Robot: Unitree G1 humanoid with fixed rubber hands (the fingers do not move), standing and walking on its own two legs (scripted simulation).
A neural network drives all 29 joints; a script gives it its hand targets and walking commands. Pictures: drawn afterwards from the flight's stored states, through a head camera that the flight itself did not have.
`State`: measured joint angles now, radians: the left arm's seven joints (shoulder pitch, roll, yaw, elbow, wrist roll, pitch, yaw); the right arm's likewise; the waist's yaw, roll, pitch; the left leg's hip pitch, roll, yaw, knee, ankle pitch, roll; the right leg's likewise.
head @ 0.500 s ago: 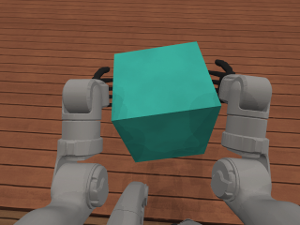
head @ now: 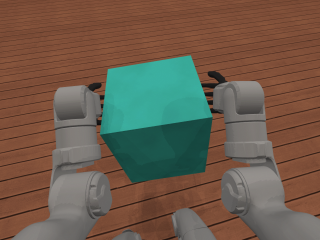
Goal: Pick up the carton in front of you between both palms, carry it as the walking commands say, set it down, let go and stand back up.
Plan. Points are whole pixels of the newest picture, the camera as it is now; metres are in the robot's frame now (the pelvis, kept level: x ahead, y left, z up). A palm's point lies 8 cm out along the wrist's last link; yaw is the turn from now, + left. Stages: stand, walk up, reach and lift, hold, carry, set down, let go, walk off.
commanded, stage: carry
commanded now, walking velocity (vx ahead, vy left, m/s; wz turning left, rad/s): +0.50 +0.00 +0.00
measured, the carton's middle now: (159, 123) +0.39 -0.04 +0.05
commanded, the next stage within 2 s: none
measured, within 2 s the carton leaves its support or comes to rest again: neither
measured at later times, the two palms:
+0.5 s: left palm (85, 26) +0.66 +0.13 +0.20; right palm (182, 18) +0.69 -0.16 +0.19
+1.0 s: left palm (84, 13) +0.90 +0.17 +0.13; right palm (157, 7) +0.90 -0.11 +0.14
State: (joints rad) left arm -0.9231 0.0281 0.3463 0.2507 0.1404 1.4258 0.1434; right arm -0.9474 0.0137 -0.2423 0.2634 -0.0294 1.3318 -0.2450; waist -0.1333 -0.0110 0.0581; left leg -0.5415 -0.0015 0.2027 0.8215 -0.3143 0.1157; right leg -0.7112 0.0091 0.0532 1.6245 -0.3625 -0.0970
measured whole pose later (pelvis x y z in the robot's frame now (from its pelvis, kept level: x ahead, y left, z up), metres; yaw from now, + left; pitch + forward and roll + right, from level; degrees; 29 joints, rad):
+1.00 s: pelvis +0.60 +0.02 +0.06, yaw +0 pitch +5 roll -1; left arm -0.38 -0.19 0.18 -0.16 0.15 1.23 0.25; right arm -0.38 0.19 -0.18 -0.15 -0.17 1.26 -0.23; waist 0.01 0.00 -0.04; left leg -0.22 0.06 0.18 0.33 -0.20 0.03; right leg -0.52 -0.06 -0.09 0.83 -0.36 0.02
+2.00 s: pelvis +1.22 +0.05 +0.05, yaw +1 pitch +5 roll -1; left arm -0.33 -0.17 0.15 -0.18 0.13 1.20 0.25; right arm -0.33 0.17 -0.14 -0.15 -0.10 1.22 -0.27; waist -0.01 -0.01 -0.07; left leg -0.08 0.04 0.22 0.25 -0.26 0.02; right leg -0.61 -0.10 -0.12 0.63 -0.11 0.02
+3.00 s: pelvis +1.88 +0.06 +0.04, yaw +2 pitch +3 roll +0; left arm -0.36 -0.18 0.14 -0.23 0.12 1.19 0.27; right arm -0.36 0.18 -0.15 -0.20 -0.14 1.21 -0.24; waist 0.01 0.00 -0.03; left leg -0.10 0.07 0.20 0.49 -0.41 -0.02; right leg -0.42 -0.03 -0.21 0.38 0.04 -0.02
